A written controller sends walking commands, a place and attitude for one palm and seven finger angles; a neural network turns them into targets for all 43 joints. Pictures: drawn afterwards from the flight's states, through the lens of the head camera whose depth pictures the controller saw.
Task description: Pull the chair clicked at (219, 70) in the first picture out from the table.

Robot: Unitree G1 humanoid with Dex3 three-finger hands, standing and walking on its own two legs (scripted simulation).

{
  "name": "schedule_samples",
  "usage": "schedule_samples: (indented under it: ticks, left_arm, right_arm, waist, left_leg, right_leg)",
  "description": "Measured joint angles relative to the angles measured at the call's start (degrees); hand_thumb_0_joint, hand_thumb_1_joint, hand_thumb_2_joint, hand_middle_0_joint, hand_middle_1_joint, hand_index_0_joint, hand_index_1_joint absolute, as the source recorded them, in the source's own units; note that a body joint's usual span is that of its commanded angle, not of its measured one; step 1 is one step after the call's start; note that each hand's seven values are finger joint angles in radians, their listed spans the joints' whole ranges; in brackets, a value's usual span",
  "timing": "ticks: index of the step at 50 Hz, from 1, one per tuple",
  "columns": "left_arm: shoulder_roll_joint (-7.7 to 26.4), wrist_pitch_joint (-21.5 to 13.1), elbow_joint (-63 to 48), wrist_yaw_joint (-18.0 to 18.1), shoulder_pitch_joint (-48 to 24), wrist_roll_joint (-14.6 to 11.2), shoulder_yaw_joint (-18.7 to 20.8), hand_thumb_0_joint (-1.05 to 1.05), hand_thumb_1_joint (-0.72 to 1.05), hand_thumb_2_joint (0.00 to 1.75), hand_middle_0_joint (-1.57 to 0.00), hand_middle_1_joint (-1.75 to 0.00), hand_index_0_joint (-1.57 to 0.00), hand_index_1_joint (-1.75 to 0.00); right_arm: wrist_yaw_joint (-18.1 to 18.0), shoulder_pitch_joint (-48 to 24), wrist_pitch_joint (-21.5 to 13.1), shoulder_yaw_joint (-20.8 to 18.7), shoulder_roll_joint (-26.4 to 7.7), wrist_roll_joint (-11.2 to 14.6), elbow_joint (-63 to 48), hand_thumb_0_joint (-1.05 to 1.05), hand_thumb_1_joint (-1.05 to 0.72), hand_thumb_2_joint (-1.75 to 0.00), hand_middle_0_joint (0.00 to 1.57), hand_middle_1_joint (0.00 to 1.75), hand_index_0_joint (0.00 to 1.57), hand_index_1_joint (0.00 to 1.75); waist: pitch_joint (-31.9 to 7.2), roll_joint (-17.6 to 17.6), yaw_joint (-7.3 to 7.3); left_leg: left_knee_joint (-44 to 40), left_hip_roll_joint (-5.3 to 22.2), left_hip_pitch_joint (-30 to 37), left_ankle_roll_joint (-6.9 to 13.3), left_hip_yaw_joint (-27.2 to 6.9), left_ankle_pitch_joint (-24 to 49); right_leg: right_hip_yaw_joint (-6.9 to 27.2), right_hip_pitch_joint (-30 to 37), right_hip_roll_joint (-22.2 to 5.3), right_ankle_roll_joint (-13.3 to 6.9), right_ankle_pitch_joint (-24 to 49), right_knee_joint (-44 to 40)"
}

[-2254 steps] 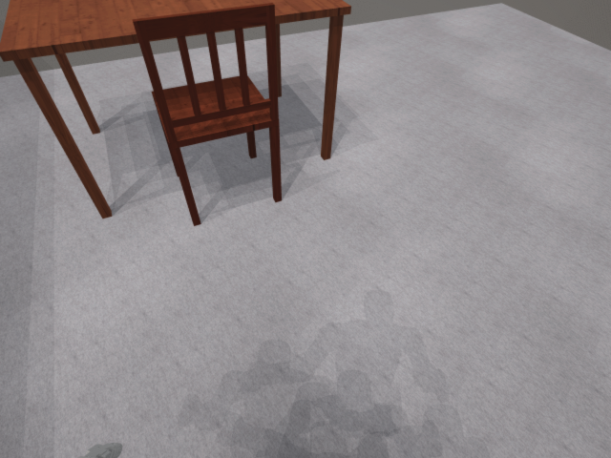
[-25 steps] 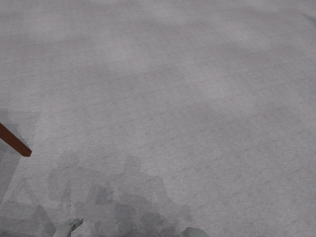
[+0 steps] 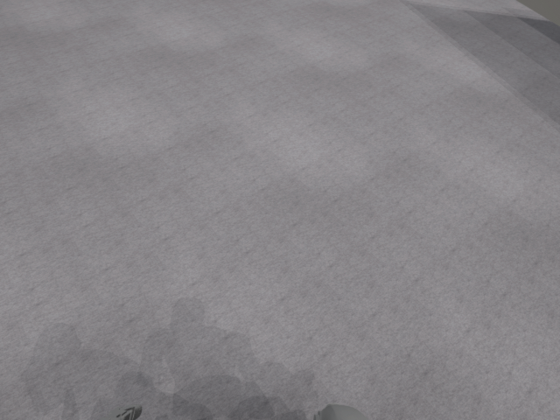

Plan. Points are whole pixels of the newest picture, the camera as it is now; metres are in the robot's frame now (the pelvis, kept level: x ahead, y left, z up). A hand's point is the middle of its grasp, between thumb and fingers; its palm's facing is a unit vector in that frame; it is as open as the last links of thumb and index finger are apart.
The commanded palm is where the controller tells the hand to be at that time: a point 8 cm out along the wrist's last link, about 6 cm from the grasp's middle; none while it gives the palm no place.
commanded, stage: walk to a spot facing it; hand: left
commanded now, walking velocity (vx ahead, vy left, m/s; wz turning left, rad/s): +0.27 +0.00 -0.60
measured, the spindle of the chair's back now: out of the picture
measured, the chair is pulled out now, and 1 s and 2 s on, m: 0.17 0.17 0.17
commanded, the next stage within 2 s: turn to face it in 1.44 s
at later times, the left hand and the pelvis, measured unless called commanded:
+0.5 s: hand (165, 365) +0.22 +0.21 -0.18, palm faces -0.29 -0.94 -0.18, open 7.4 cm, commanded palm none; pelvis +0.13 +0.03 +0.00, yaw -19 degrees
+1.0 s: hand (307, 214) +0.55 -0.04 -0.16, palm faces -0.61 -0.77 -0.19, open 7.3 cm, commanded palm none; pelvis +0.31 -0.08 -0.02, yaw -35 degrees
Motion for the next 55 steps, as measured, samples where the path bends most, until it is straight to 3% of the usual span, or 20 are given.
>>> schedule_samples:
  ticks: [5, 7, 9, 11, 14, 18, 20, 21, 23, 25, 29, 32, 38, 42, 44, 45, 47, 49, 51, 55]
  left_arm:
    - [-0.3, -1.8, -1.3, -1.1, 0.3, -0.2, -0.5, 0.0, 0.9, 0.9, -0.2, -0.3, -0.2, -0.3]
    - [-0.2, -3.3, -1.4, -0.4, 0.7, -0.1, -0.3, 0.0, 0.9, 0.9, -0.2, -0.3, -0.2, -0.3]
    - [-0.8, -4.0, -1.1, 0.3, 1.4, -0.3, -0.5, 0.0, 0.9, 0.9, -0.2, -0.3, -0.2, -0.3]
    - [-1.2, -4.1, -0.5, 0.9, 3.1, -0.1, -0.5, 0.0, 0.9, 0.9, -0.2, -0.3, -0.2, -0.3]
    - [-1.3, -4.3, 1.0, 1.1, 5.6, 0.1, -0.5, 0.0, 0.9, 0.9, -0.2, -0.3, -0.2, -0.3]
    - [-1.3, -4.1, 2.7, 0.6, 8.0, 0.3, -0.5, 0.0, 0.9, 0.9, -0.2, -0.3, -0.21, -0.3]
    - [-1.4, -3.7, 3.1, 0.4, 9.3, 0.2, -0.4, 0.0, 0.9, 0.9, -0.2, -0.3, -0.21, -0.3]
    - [-1.5, -3.4, 3.4, 0.3, 9.6, 0.1, -0.2, 0.0, 0.9, 0.9, -0.2, -0.3, -0.21, -0.3]
    - [-1.3, -2.4, 4.5, 0.2, 9.0, 0.2, -0.1, 0.0, 0.9, 0.9, -0.2, -0.3, -0.2, -0.3]
    - [-0.8, -2.2, 4.7, -0.1, 7.8, 0.7, 0.3, 0.01, 0.9, 0.9, -0.2, -0.3, -0.2, -0.3]
    - [-0.1, -2.5, 2.7, -1.0, 4.0, 1.0, 0.7, 0.01, 0.91, 0.9, -0.2, -0.3, -0.2, -0.3]
    - [-0.4, -2.3, 1.4, -1.4, 1.1, 0.8, 0.4, 0.01, 0.91, 0.9, -0.19, -0.3, -0.2, -0.3]
    - [-0.9, -1.6, 0.1, -1.5, -5.6, 0.7, -0.2, 0.0, 0.91, 0.9, -0.19, -0.3, -0.2, -0.3]
    - [-1.4, -2.2, -1.4, -1.5, -9.6, 0.5, -0.8, 0.0, 0.91, 0.9, -0.19, -0.3, -0.2, -0.3]
    - [-1.3, -3.6, -2.4, -1.5, -10.4, 0.4, -1.2, 0.0, 0.91, 0.9, -0.19, -0.3, -0.2, -0.3]
    - [-0.8, -4.7, -3.2, -1.4, -10.1, 0.3, -1.3, 0.0, 0.91, 0.9, -0.19, -0.3, -0.2, -0.3]
    - [-1.4, -6.4, -3.4, -0.4, -9.2, -0.6, -1.0, 0.0, 0.91, 0.9, -0.19, -0.3, -0.2, -0.3]
    - [-2.1, -6.5, -2.4, 0.5, -7.0, -0.9, -1.2, 0.0, 0.91, 0.9, -0.2, -0.3, -0.2, -0.3]
    - [-2.7, -6.0, -0.8, 1.1, -4.0, -0.6, -1.4, 0.0, 0.91, 0.9, -0.2, -0.3, -0.2, -0.3]
    - [-2.8, -5.3, 2.3, 1.5, 0.9, -0.2, -0.2, -0.01, 0.93, 0.9, -0.2, -0.3, -0.21, -0.3]
  right_arm:
    - [0.7, 2.6, 0.4, 0.0, -1.2, 0.1, 1.2, 0.0, -0.9, -0.89, 0.2, 0.3, 0.2, 0.3]
    - [1.1, 2.5, 1.6, -0.5, -1.7, 0.5, 2.4, 0.01, -0.9, -0.89, 0.2, 0.3, 0.2, 0.3]
    - [1.5, 1.5, 2.6, -1.0, -2.5, 0.6, 3.5, 0.01, -0.9, -0.89, 0.2, 0.3, 0.2, 0.3]
    - [1.9, 0.7, 2.7, -1.3, -2.9, 0.6, 3.6, 0.01, -0.9, -0.89, 0.2, 0.3, 0.2, 0.3]
    - [2.4, -0.8, 1.8, -1.7, -2.6, 0.6, 2.4, 0.01, -0.9, -0.89, 0.2, 0.3, 0.2, 0.3]
    - [2.6, -2.4, -0.2, -1.9, -1.9, 0.9, 0.2, 0.01, -0.91, -0.89, 0.2, 0.3, 0.2, 0.3]
    - [2.2, -2.2, -1.8, -1.5, -2.0, 0.9, -0.8, 0.01, -0.9, -0.89, 0.2, 0.3, 0.2, 0.3]
    - [1.9, -2.0, -2.7, -1.5, -2.1, 0.6, -1.1, 0.01, -0.9, -0.89, 0.2, 0.3, 0.2, 0.3]
    - [1.2, -1.0, -3.5, -1.0, -1.5, 0.2, -1.1, 0.01, -0.9, -0.89, 0.2, 0.3, 0.2, 0.3]
    - [1.0, 1.1, -3.6, -0.5, -0.4, 0.1, -0.3, 0.0, -0.9, -0.89, 0.2, 0.3, 0.2, 0.3]
    - [0.4, 5.5, -3.7, 0.3, 1.5, 0.5, 2.9, 0.0, -0.9, -0.89, 0.2, 0.3, 0.2, 0.3]
    - [0.1, 8.4, -3.7, 0.7, 2.2, 0.7, 5.1, 0.0, -0.9, -0.89, 0.2, 0.3, 0.2, 0.3]
    - [-0.1, 14.0, -3.3, 1.0, 2.9, 0.3, 8.5, 0.0, -0.9, -0.89, 0.2, 0.3, 0.2, 0.3]
    - [0.0, 17.2, -2.7, 1.4, 2.9, 0.1, 10.4, 0.01, -0.9, -0.89, 0.2, 0.3, 0.2, 0.3]
    - [0.3, 18.8, -2.1, 1.6, 3.4, 0.5, 11.4, 0.01, -0.9, -0.89, 0.2, 0.3, 0.2, 0.3]
    - [0.7, 19.7, -1.8, 1.7, 4.0, 1.0, 11.7, 0.01, -0.9, -0.89, 0.2, 0.3, 0.2, 0.3]
    - [1.2, 17.1, -0.5, 1.3, 3.4, 1.5, 12.3, 0.01, -0.9, -0.89, 0.2, 0.3, 0.2, 0.3]
    - [1.2, 12.7, 0.1, 0.3, 2.2, 1.4, 11.1, 0.01, -0.9, -0.89, 0.2, 0.3, 0.2, 0.3]
    - [1.0, 7.9, 0.2, -0.5, 1.4, 1.1, 8.6, 0.01, -0.9, -0.89, 0.2, 0.3, 0.2, 0.3]
    - [1.4, 0.3, -1.3, -1.2, 1.0, 0.7, 2.7, 0.01, -0.91, -0.89, 0.2, 0.3, 0.2, 0.3]
  waist:
    - [-1.2, 2.8, -0.07]
    - [-1.6, 2.2, 0.62]
    - [-1.1, 2.8, 0.61]
    - [-1.6, 2.0, 0.87]
    - [-1.8, 0.2, 1.15]
    - [-1.6, -1.7, 1.57]
    - [-1.9, -1.8, 1.65]
    - [-2.2, -1.4, 1.27]
    - [-2.4, -1.2, 0.76]
    - [-3.0, -1.5, 0.38]
    - [-2.9, -1.6, 0.69]
    - [-2.2, -0.5, 0.1]
    - [0.1, 0.7, -3.12]
    - [1.4, 1.6, -4.82]
    - [1.6, 1.3, -4.9]
    - [0.7, -0.5, -4.66]
    - [1.6, -0.6, -3.95]
    - [2.2, 0.1, -4.09]
    - [1.9, -0.1, -4.01]
    - [0.4, -1.3, -2.63]
  left_leg:
    - [3.6, 3.2, 0.6, -1.4, 3.1, -3.5]
    - [14.0, 2.1, -2.9, -1.5, 1.6, -11.4]
    - [23.8, 0.2, -7.4, -1.4, -1.7, -11.9]
    - [26.7, -1.1, -10.5, -1.5, -2.4, -9.6]
    - [21.6, -2.1, -12.0, -1.8, -2.7, -5.0]
    - [8.7, -3.5, -9.1, -1.9, -2.4, -1.0]
    - [0.8, -4.0, -5.2, -1.5, -2.0, -0.2]
    - [0.9, -3.7, -5.1, -0.3, -1.7, 2.9]
    - [3.7, -2.9, -4.4, 1.8, -0.3, 1.8]
    - [1.8, -2.5, -1.8, 2.6, 1.0, 0.4]
    - [-5.7, -2.0, 4.3, 2.3, 4.0, 1.5]
    - [-9.4, -1.6, 8.3, 2.3, 6.4, 1.2]
    - [-12.2, -1.2, 15.4, 1.0, 10.6, -2.4]
    - [-9.9, 0.4, 18.9, -1.1, 12.7, -7.2]
    - [-1.7, 2.4, 18.0, -1.8, 13.0, -10.4]
    - [7.5, 2.8, 14.6, -1.6, 12.3, -9.3]
    - [29.1, 2.8, 5.6, -1.4, 5.1, -10.1]
    - [39.2, 2.2, -2.6, -1.4, 0.0, -8.4]
    - [37.7, 2.1, -8.8, -1.6, -2.2, -6.9]
    - [21.2, 1.9, -13.8, -2.1, -3.9, -1.3]
  right_leg:
    - [-3.3, 8.4, -0.2, -2.1, 3.0, -19.9]
    - [-1.6, 7.6, -0.2, -3.4, 11.4, -20.3]
    - [-0.7, 8.3, 0.2, -3.8, 11.3, -19.8]
    - [1.1, 9.5, 0.2, -3.6, 10.7, -21.7]
    - [4.0, 11.9, -0.1, -3.1, 11.7, -25.4]
    - [7.7, 14.1, -0.5, -2.1, 10.9, -26.8]
    - [9.2, 13.8, -0.1, -2.0, 8.2, -23.7]
    - [9.2, 12.2, 0.6, -2.5, 4.5, -18.4]
    - [7.1, 7.4, 0.9, -3.2, 0.8, -4.5]
    - [4.3, 2.4, 0.1, -3.3, 3.4, 6.1]
    - [0.7, -5.7, -2.4, -2.2, 12.1, 12.4]
    - [-0.8, -9.0, -3.5, -1.7, 15.0, 8.5]
    - [-3.3, -9.4, -4.3, -2.4, 17.6, -5.5]
    - [-5.1, -5.5, -2.5, -4.9, 15.0, -13.7]
    - [-5.9, -0.5, -1.0, -7.3, 14.2, -18.5]
    - [-4.3, 1.6, -1.5, -9.1, 16.4, -20.3]
    - [-3.3, 1.7, -0.7, -7.4, 15.7, -16.1]
    - [-2.2, 3.9, 0.5, -5.9, 13.6, -16.6]
    - [-0.3, 6.0, 1.2, -4.7, 13.6, -19.2]
    - [4.2, 8.9, 1.5, -3.7, 13.5, -22.7]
